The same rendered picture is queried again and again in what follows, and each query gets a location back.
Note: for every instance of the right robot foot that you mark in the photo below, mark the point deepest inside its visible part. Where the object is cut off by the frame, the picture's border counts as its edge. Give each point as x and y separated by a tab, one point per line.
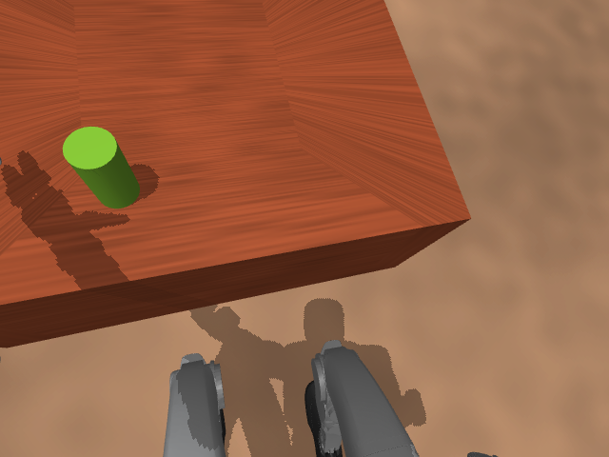
314	422

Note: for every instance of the can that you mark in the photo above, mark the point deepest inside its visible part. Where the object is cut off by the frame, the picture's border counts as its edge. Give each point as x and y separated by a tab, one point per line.
97	158

